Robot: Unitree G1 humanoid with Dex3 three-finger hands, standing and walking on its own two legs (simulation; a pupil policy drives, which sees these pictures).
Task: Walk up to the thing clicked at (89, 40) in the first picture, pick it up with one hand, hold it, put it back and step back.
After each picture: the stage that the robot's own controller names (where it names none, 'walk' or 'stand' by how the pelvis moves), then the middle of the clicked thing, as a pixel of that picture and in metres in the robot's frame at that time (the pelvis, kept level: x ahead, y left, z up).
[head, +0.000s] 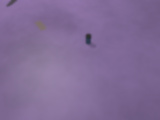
stand; (88, 39) +1.33 -0.06 -0.72
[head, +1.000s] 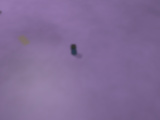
walk; (73, 49) +1.21 +0.19 -0.71
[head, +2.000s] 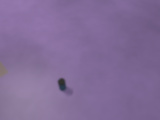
walk; (62, 84) +0.72 +0.22 -0.71
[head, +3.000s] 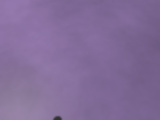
walk; out of the picture +0.39 +0.17 -0.70
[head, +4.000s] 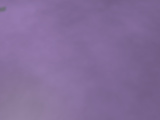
stand; out of the picture +0.31 +0.17 -0.72
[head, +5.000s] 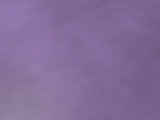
stand; out of the picture +0.29 +0.19 -0.73
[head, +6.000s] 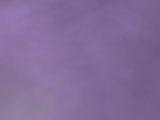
stand; out of the picture +0.31 +0.20 -0.73
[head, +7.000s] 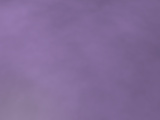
stand; out of the picture +0.30 +0.20 -0.73
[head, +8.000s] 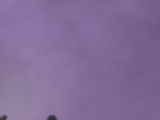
go down; out of the picture +0.32 +0.20 -0.70
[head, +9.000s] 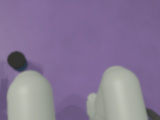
go down; (18, 62) +0.39 +0.22 -0.28
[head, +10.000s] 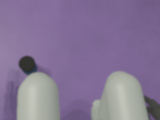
close in; (28, 66) +0.39 +0.21 -0.30
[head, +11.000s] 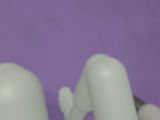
close in; out of the picture +0.38 +0.24 -0.22
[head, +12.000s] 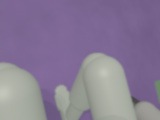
close; out of the picture +0.37 +0.25 -0.22
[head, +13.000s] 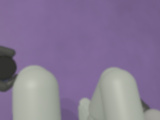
lift; (3, 69) +0.32 +0.25 -0.12
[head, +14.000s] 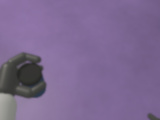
lift; (33, 81) +0.32 +0.17 +0.03
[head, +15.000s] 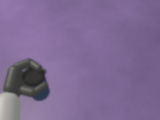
hold; (37, 84) +0.32 +0.17 +0.01
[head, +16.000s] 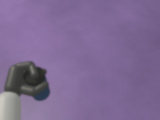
hold; (37, 84) +0.32 +0.17 +0.01
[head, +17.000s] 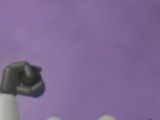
crouch; (33, 82) +0.34 +0.17 -0.06
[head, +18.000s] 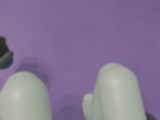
lower; out of the picture +0.40 +0.23 -0.15
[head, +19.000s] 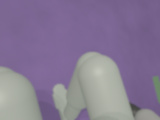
lower; out of the picture +0.38 +0.25 -0.22
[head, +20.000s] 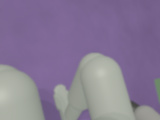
lower; out of the picture +0.38 +0.26 -0.22
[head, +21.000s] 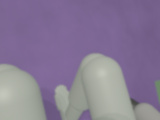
lower; out of the picture +0.38 +0.26 -0.22
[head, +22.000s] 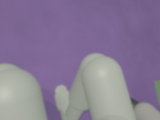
lower; out of the picture +0.37 +0.26 -0.22
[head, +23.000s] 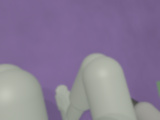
open; out of the picture +0.36 +0.24 -0.23
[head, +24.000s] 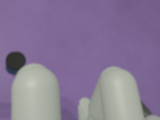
stand; (15, 63) +0.37 +0.21 -0.25
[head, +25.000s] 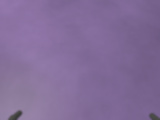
stand; out of the picture +0.30 +0.17 -0.63
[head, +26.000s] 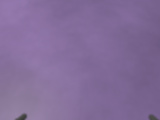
stand; out of the picture +0.31 +0.17 -0.66
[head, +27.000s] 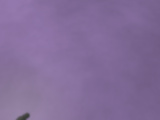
stand; out of the picture +0.31 +0.17 -0.67
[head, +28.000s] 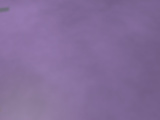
walk; out of the picture +0.32 +0.16 -0.72
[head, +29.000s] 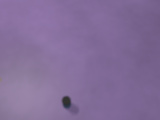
walk; (66, 102) +0.43 +0.11 -0.70
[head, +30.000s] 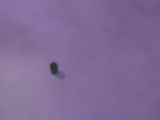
walk; (54, 68) +0.74 +0.20 -0.70
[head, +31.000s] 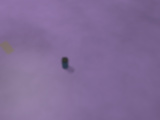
stand; (65, 63) +0.96 +0.18 -0.71
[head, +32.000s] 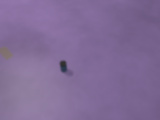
stand; (63, 66) +0.94 +0.21 -0.73
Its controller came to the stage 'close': yes
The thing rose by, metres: 0.71
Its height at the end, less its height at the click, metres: +0.00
